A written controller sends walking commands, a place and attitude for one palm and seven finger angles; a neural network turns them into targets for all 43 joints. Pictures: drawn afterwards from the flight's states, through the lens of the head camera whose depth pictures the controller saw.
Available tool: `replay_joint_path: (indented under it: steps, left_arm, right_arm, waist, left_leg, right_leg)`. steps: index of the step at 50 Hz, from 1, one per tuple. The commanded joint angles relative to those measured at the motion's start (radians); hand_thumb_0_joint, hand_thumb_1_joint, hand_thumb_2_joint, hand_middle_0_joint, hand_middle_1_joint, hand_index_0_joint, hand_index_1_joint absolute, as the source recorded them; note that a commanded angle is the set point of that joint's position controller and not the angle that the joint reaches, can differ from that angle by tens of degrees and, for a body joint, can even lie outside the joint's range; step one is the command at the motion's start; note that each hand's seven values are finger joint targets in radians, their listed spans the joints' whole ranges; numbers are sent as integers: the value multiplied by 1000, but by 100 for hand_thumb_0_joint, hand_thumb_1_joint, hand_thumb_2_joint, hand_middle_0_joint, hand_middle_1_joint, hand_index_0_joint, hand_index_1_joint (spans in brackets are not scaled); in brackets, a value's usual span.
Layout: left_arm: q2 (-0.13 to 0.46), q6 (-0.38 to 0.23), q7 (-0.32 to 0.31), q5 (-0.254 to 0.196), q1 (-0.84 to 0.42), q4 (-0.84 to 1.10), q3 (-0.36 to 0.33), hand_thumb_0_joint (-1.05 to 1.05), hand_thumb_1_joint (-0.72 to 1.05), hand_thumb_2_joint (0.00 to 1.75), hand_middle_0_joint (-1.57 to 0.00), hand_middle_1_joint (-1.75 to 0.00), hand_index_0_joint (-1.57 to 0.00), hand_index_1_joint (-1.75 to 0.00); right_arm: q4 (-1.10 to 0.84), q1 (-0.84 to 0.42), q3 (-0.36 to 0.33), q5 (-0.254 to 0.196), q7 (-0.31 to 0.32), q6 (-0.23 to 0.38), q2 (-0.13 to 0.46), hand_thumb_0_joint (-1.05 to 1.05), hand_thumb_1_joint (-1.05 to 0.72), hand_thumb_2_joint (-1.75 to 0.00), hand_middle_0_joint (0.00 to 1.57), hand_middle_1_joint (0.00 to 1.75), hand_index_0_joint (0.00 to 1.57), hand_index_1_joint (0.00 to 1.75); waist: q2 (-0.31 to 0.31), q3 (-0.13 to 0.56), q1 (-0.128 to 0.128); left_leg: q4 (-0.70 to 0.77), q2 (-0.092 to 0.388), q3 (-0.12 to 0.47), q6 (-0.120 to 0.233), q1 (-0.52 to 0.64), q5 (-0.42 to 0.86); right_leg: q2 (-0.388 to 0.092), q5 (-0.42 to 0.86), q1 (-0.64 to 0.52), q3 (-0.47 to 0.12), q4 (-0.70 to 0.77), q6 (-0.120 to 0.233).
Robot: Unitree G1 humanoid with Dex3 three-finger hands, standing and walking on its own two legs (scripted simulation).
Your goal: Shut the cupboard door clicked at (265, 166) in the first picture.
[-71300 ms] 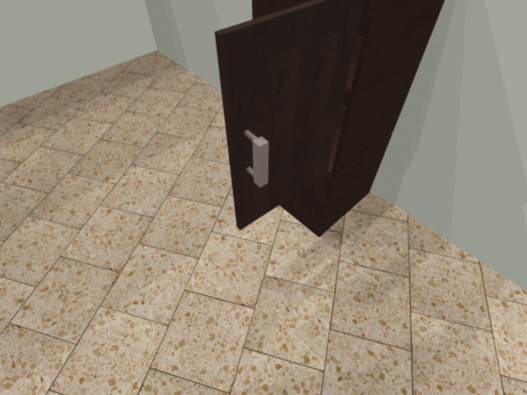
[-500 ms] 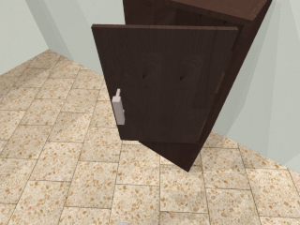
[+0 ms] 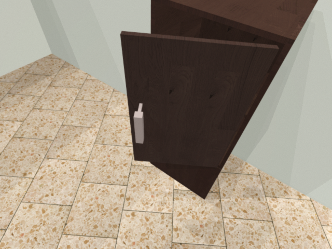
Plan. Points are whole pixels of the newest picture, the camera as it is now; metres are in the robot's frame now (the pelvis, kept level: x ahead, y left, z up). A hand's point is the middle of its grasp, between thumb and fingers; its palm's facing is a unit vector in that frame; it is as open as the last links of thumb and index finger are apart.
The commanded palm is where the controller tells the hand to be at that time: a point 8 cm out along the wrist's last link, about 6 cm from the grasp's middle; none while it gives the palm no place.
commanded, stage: come to a stop and stand still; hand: left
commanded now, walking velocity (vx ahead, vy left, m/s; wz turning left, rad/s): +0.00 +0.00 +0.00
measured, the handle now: (140, 123) +0.50 +0.12 -0.05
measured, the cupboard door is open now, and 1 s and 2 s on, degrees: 31 31 31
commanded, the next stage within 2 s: look again from close up in 0.08 s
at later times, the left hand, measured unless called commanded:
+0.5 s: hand out of the picture -0.04 +0.18 -0.18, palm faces +0.01 -0.97 -0.22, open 7.4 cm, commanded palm none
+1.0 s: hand out of the picture -0.10 +0.14 -0.19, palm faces +0.04 -0.99 -0.14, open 7.4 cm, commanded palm none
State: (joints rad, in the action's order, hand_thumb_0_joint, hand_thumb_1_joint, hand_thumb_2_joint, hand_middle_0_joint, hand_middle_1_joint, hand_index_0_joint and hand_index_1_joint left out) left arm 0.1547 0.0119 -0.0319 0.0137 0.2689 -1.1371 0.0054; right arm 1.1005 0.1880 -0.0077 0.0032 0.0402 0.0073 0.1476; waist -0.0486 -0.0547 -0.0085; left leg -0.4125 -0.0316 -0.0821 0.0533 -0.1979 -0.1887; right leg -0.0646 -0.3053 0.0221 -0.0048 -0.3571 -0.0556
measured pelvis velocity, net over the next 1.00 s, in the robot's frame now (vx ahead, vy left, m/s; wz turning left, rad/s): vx -0.05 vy -0.02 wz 0.01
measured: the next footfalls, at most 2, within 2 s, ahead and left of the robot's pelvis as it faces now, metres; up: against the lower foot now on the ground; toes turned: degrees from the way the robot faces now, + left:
left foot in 1.62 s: +0.16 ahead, +0.03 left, +0.00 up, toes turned +7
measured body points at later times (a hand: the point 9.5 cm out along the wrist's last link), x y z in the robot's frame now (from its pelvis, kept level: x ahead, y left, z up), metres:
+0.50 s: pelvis -0.04 +0.00 -0.01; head -0.04 -0.01 +0.44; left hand -0.04 +0.23 -0.16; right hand -0.02 -0.24 -0.17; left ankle +0.02 +0.08 -0.74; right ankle -0.07 -0.15 -0.74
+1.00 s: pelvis -0.05 -0.02 -0.01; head -0.06 +0.00 +0.44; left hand -0.10 +0.20 -0.17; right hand -0.03 -0.25 -0.15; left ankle +0.02 +0.08 -0.74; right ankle -0.07 -0.15 -0.74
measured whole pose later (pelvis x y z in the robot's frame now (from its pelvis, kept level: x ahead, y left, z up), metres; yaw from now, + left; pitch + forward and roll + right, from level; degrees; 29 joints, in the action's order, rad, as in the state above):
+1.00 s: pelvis -0.05 -0.02 -0.01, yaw +1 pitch -1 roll -1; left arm 0.17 0.00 -0.01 0.02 0.42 -1.07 0.00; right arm 1.07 0.29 -0.02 0.02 0.01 -0.02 0.15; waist -0.04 0.02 -0.01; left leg -0.52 0.01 -0.05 0.03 -0.35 -0.23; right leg -0.01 -0.35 0.19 0.01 -0.52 0.01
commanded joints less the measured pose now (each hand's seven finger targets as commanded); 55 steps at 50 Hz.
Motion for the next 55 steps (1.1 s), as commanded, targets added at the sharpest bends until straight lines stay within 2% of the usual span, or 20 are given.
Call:
replay_joint_path:
  steps: [1,5,8,9,10,11,12,14,16,19,22,27,32,37,39,41,43,48,53,55]
  left_arm:
    - [76,-3,-8,2,92,16,-17,0,90,90,-20,-30,-20,-30]
    - [83,-3,-7,2,100,15,-17,0,90,90,-20,-30,-20,-30]
    - [82,-6,-8,-2,101,13,-16,0,90,90,-20,-30,-20,-30]
    - [101,-51,-46,25,117,28,1,0,90,90,-20,-30,-20,-30]
    - [136,-63,-46,15,132,51,-13,0,90,90,-20,-30,-20,-30]
    - [130,-54,-37,9,137,63,-17,0,90,90,-20,-30,-20,-30]
    - [115,-53,-33,2,140,56,-10,0,90,90,-20,-30,-20,-30]
    - [94,-46,-31,-3,129,68,-9,0,90,90,-20,-30,-20,-30]
    - [96,-40,-27,0,111,84,-8,0,90,90,-20,-30,-20,-30]
    - [101,-28,-19,3,96,102,-8,0,90,90,-20,-30,-20,-30]
    - [116,-26,-17,8,113,116,-13,0,90,90,-20,-30,-20,-30]
    - [136,-29,-13,9,127,133,-15,0,90,90,-20,-30,-20,-30]
    - [146,-35,-8,8,129,139,-16,0,90,90,-20,-30,-20,-30]
    - [148,-36,-5,8,142,131,-13,0,90,90,-20,-30,-20,-30]
    - [105,-27,-4,8,179,106,-5,0,90,90,-20,-30,-20,-30]
    - [105,-18,-1,13,204,103,-11,0,90,90,-20,-30,-20,-30]
    - [105,-14,4,14,228,98,-16,0,90,90,-20,-30,-20,-30]
    - [87,-19,17,10,254,86,-22,0,90,90,-20,-30,-20,-30]
    - [88,-31,15,7,249,87,-27,0,90,90,-20,-30,-20,-30]
    - [86,-32,13,6,244,88,-28,0,90,90,-20,-30,-20,-30]
  right_arm:
    - [-4,85,-18,2,2,7,125,0,-90,-90,20,30,20,30]
    - [5,101,-16,0,0,5,126,0,-90,-90,20,30,20,30]
    - [10,113,-15,2,0,7,123,0,-90,-90,20,30,20,30]
    - [-59,71,-9,2,-19,31,161,0,-90,-90,20,30,20,30]
    - [-82,77,-1,7,-19,38,139,0,-90,-90,20,30,20,30]
    - [-65,139,-11,10,-12,44,116,0,-90,-90,20,30,20,30]
    - [-65,148,-10,10,-9,43,130,0,-90,-90,20,30,20,30]
    - [-82,149,-16,6,-7,35,144,0,-90,-90,20,30,20,30]
    - [-97,128,-17,8,-11,29,141,0,-90,-90,20,30,20,30]
    - [-111,107,-26,11,-20,10,143,0,-90,-90,20,30,20,30]
    - [-117,104,-31,14,-26,4,143,0,-90,-90,20,30,20,30]
    - [-119,101,-36,13,-29,4,152,0,-90,-90,20,30,20,30]
    - [-113,95,-34,9,-29,14,163,0,-90,-90,20,30,20,30]
    - [-102,89,-33,6,-28,15,168,0,-90,-90,20,30,20,30]
    - [-84,109,-24,11,-30,5,131,0,-90,-90,20,30,20,30]
    - [-82,113,-30,15,-29,-5,142,0,-90,-90,20,30,20,30]
    - [-85,105,-36,18,-28,-8,149,0,-90,-90,20,30,20,30]
    - [-83,108,-42,17,-22,-2,138,0,-90,-90,20,30,20,30]
    - [-85,119,-37,15,-23,13,98,0,-90,-90,20,30,20,30]
    - [-80,132,-36,14,-23,19,87,0,-90,-90,20,30,20,30]
  waist:
    - [26,-25,7]
    - [27,-31,3]
    - [36,-21,5]
    - [169,-22,4]
    - [178,-1,9]
    - [190,78,20]
    - [156,146,10]
    - [72,168,15]
    - [14,74,14]
    - [17,-62,16]
    - [28,-60,13]
    - [-8,-42,12]
    - [44,-25,10]
    - [42,-34,9]
    - [58,-29,9]
    - [77,-36,4]
    - [95,-46,-5]
    - [63,-41,-5]
    - [-17,-58,4]
    - [0,-65,13]
  left_leg:
    - [106,132,144,-26,77,131]
    - [121,129,147,-27,60,78]
    - [112,126,142,-28,69,109]
    - [-86,141,124,-48,63,449]
    - [-108,123,129,-47,42,513]
    - [-79,127,135,-40,75,450]
    - [-87,146,156,-21,92,474]
    - [-79,160,174,0,84,407]
    - [-59,143,169,2,0,244]
    - [30,117,176,-10,-100,-129]
    - [57,114,178,-14,-115,-219]
    - [52,108,164,-16,-94,-207]
    - [62,120,166,-14,-78,-184]
    - [67,122,165,-16,-75,-179]
    - [86,125,171,-24,-84,-289]
    - [98,131,178,-19,-120,-403]
    - [111,140,190,-13,-150,-447]
    - [66,140,169,-7,-151,-395]
    - [-67,107,111,-10,-172,-286]
    - [-76,107,107,-8,-147,-261]
  right_leg:
    - [-43,132,125,-33,61,57]
    - [-40,114,115,-34,66,59]
    - [-44,129,112,-36,66,61]
    - [-54,299,197,-55,5,65]
    - [-64,439,150,-40,-10,73]
    - [-60,334,115,-21,-80,88]
    - [-38,250,109,-18,-84,88]
    - [-20,158,113,-8,-83,83]
    - [-23,119,152,-18,-69,86]
    - [-14,-87,257,-39,-45,95]
    - [-8,-136,282,-46,-50,97]
    - [-17,-170,320,-71,-23,101]
    - [-15,-118,312,-73,-17,96]
    - [-17,-109,312,-78,4,94]
    - [-4,-195,315,-56,5,82]
    - [16,-274,313,-39,-16,87]
    - [25,-278,311,-28,-40,93]
    - [23,-224,297,-34,-45,113]
    - [-27,-254,310,-122,18,141]
    - [-25,-243,333,-110,3,143]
